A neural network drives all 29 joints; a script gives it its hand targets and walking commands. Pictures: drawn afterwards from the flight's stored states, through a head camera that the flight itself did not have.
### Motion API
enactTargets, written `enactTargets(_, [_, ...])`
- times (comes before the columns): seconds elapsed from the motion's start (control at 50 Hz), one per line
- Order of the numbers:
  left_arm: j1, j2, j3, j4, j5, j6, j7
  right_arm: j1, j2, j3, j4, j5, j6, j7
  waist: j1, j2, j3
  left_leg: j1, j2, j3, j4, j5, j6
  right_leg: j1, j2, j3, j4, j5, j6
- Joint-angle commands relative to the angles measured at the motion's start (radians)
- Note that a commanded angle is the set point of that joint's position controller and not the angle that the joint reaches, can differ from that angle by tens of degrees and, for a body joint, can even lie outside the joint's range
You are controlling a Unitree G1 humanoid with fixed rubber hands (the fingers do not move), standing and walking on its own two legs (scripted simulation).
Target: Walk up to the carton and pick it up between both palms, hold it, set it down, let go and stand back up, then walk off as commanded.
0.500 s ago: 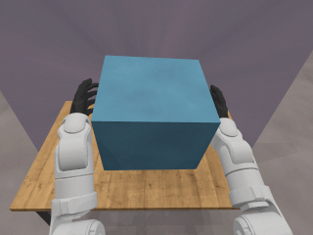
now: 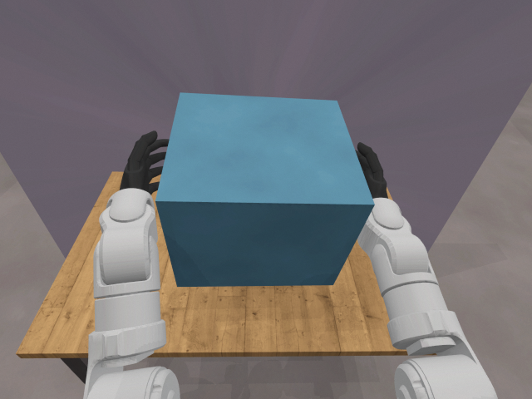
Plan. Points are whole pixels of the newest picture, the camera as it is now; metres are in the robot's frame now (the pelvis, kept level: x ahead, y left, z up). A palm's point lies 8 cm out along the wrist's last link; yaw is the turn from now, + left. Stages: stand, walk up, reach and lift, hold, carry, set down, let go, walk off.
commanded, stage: hold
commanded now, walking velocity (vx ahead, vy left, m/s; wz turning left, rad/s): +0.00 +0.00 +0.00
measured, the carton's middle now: (258, 191) +0.38 +0.01 +0.15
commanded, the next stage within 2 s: set down in 0.74 s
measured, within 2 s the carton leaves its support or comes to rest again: neither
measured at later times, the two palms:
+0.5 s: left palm (138, 190) +0.35 +0.17 +0.19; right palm (370, 197) +0.35 -0.16 +0.16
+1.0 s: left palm (142, 186) +0.35 +0.16 +0.19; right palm (376, 206) +0.34 -0.16 +0.16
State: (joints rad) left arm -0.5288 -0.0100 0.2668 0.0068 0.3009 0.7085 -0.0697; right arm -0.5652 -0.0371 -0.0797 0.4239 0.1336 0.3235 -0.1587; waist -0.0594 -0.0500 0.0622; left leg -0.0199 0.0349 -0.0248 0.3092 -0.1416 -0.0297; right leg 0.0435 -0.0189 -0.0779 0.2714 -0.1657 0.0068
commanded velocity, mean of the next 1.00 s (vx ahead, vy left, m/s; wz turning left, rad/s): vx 0.00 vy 0.00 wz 0.00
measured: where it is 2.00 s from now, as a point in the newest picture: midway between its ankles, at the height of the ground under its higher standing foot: outside the picture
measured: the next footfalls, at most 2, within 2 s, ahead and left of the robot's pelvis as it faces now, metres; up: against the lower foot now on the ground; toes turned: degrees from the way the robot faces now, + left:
none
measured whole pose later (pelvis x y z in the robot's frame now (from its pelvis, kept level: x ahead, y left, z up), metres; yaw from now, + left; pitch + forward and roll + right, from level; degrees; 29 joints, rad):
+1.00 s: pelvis +0.00 +0.01 +0.00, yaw +0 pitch -9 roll -1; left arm -0.51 -0.03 0.27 0.03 0.30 0.63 -0.09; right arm -0.49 -0.02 -0.09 0.36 0.10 0.27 -0.17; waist -0.07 -0.03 0.07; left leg -0.01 0.03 -0.02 0.32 -0.15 -0.02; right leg 0.06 -0.03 -0.08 0.27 -0.17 0.02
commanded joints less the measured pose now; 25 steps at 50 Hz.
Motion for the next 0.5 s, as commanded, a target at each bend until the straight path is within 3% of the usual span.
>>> enactTargets(0.0, [-0.554, -0.432, -0.45, -0.146, -0.168, -0.067, -0.136, -0.756, 0.416, 0.388, -0.347, 0.084, -0.101, 0.126, -0.009, 0.069, -0.441, 0.129, -0.082, 0.069, 0.001, 0.264, 0.0, 0.073, 0.066, -0.03, -0.016, 0.211, 0.024])
enactTargets(0.02, [-0.534, -0.439, -0.455, -0.162, -0.168, -0.065, -0.134, -0.738, 0.422, 0.399, -0.343, 0.09, -0.099, 0.123, -0.017, 0.085, -0.472, 0.159, -0.084, 0.068, 0.012, 0.306, -0.005, 0.083, 0.067, -0.026, -0.012, 0.257, 0.025])
enactTargets(0.04, [-0.544, -0.421, -0.439, -0.124, -0.151, -0.059, -0.136, -0.747, 0.4, 0.383, -0.32, 0.078, -0.093, 0.123, -0.015, 0.085, -0.411, 0.124, -0.084, 0.072, -0.003, 0.24, -0.002, 0.06, 0.065, -0.03, -0.026, 0.183, 0.021])
enactTargets(0.08, [-0.54, -0.423, -0.44, -0.152, -0.163, -0.06, -0.137, -0.738, 0.42, 0.404, -0.35, 0.094, -0.095, 0.124, -0.008, 0.076, -0.442, 0.13, -0.086, 0.067, 0.005, 0.281, -0.002, 0.081, 0.065, -0.023, -0.019, 0.228, 0.026])
enactTargets(0.1, [-0.551, -0.426, -0.445, -0.137, -0.172, -0.063, -0.137, -0.745, 0.408, 0.397, -0.346, 0.086, -0.095, 0.124, -0.021, 0.067, -0.438, 0.131, -0.08, 0.063, 0.004, 0.268, -0.001, 0.068, 0.066, -0.027, -0.02, 0.209, 0.025])
enactTargets(0.14, [-0.503, -0.398, -0.402, -0.102, -0.136, -0.049, -0.147, -0.728, 0.399, 0.387, -0.319, 0.079, -0.085, 0.121, -0.004, 0.055, -0.362, 0.09, -0.09, 0.075, -0.012, 0.209, 0.01, 0.076, 0.06, -0.018, -0.033, 0.183, 0.028])
enactTargets(0.16, [-0.516, -0.412, -0.432, -0.163, -0.153, -0.056, -0.149, -0.709, 0.411, 0.406, -0.345, 0.089, -0.091, 0.119, -0.022, 0.059, -0.41, 0.117, -0.089, 0.071, -0.003, 0.267, 0.006, 0.098, 0.061, -0.024, -0.018, 0.247, 0.029])
enactTargets(0.18, [-0.504, -0.41, -0.421, -0.153, -0.145, -0.053, -0.146, -0.725, 0.403, 0.421, -0.355, 0.095, -0.09, 0.12, -0.003, 0.062, -0.398, 0.128, -0.083, 0.071, 0.001, 0.289, 0.005, 0.092, 0.063, -0.027, -0.014, 0.249, 0.028])
enactTargets(0.2, [-0.506, -0.428, -0.45, -0.186, -0.159, -0.055, -0.146, -0.717, 0.404, 0.41, -0.355, 0.106, -0.092, 0.119, -0.019, 0.083, -0.426, 0.153, -0.081, 0.063, 0.012, 0.32, -0.007, 0.09, 0.067, -0.025, -0.016, 0.258, 0.023])
enactTargets(0.26, [-0.541, -0.432, -0.44, -0.152, -0.151, -0.056, -0.14, -0.744, 0.394, 0.388, -0.346, 0.085, -0.094, 0.125, -0.012, 0.072, -0.39, 0.108, -0.075, 0.066, -0.013, 0.232, -0.001, 0.048, 0.074, -0.031, -0.028, 0.155, 0.011])
enactTargets(0.36, [-0.537, -0.411, -0.415, -0.126, -0.143, -0.054, -0.146, -0.758, 0.402, 0.401, -0.344, 0.082, -0.095, 0.128, 0.001, 0.05, -0.385, 0.088, -0.084, 0.073, -0.018, 0.203, 0.012, 0.068, 0.066, -0.029, -0.03, 0.156, 0.025])
enactTargets(0.38, [-0.535, -0.418, -0.425, -0.17, -0.151, -0.057, -0.145, -0.752, 0.427, 0.413, -0.373, 0.093, -0.099, 0.125, 0.009, 0.058, -0.423, 0.107, -0.083, 0.073, -0.005, 0.254, 0.012, 0.08, 0.064, -0.026, -0.013, 0.219, 0.025])
enactTargets(0.4, [-0.52, -0.439, -0.467, -0.186, -0.172, -0.058, -0.141, -0.747, 0.417, 0.419, -0.399, 0.106, -0.105, 0.123, -0.011, 0.076, -0.446, 0.135, -0.081, 0.065, 0.008, 0.304, 0.001, 0.078, 0.069, -0.028, -0.009, 0.246, 0.02])
enactTargets(0.46, [-0.52, -0.414, -0.437, -0.139, -0.155, -0.053, -0.141, -0.732, 0.386, 0.4, -0.355, 0.083, -0.09, 0.12, -0.011, 0.069, -0.396, 0.124, -0.073, 0.063, 0.0, 0.272, -0.006, 0.065, 0.073, -0.031, -0.025, 0.19, 0.017])
enactTargets(0.48, [-0.53, -0.431, -0.458, -0.187, -0.168, -0.058, -0.137, -0.73, 0.414, 0.416, -0.379, 0.097, -0.093, 0.124, -0.003, 0.076, -0.448, 0.135, -0.078, 0.063, 0.006, 0.298, -0.006, 0.068, 0.074, -0.03, -0.014, 0.225, 0.018])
